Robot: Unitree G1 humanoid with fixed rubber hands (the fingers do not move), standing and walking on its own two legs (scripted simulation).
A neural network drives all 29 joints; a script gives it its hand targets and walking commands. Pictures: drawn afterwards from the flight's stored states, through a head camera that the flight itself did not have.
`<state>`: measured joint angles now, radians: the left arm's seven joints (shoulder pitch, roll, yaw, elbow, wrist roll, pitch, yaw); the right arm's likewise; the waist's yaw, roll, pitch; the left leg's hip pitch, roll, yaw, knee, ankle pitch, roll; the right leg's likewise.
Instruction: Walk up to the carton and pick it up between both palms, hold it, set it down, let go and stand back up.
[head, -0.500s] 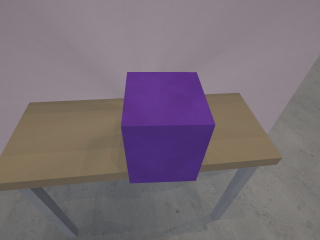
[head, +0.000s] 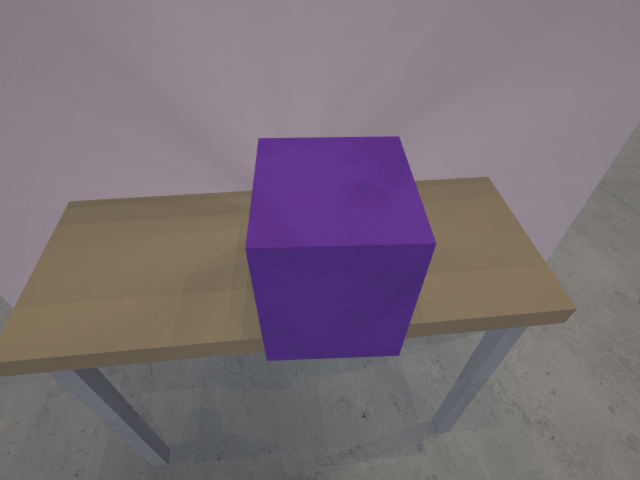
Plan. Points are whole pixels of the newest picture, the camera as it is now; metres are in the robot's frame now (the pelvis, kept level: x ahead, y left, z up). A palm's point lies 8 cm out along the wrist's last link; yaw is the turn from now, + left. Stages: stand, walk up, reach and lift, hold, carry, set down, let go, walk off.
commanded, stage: walk up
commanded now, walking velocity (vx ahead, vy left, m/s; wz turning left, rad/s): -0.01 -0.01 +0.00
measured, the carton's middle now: (331, 251) +0.42 -0.01 +0.05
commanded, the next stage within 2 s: stand in 0.06 s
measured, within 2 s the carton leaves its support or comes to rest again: neither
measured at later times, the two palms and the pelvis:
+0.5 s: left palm out of the picture +0.14 +0.23 -0.15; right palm out of the picture +0.13 -0.24 -0.15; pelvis -0.03 +0.00 -0.03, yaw -1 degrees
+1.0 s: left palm (160, 477) +0.17 +0.21 -0.11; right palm (495, 464) +0.19 -0.23 -0.11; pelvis -0.02 -0.01 -0.01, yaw +0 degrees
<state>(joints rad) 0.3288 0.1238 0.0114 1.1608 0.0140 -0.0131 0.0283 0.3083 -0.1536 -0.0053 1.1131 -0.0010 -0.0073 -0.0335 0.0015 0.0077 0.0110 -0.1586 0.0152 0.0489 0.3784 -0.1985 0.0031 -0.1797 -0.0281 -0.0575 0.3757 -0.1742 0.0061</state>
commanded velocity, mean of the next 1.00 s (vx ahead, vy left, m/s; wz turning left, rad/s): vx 0.00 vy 0.00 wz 0.00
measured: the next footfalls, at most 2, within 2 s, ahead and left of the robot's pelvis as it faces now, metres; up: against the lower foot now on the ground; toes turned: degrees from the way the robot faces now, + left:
none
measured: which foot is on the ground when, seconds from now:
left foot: down 0.00-1.00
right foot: down 0.00-1.00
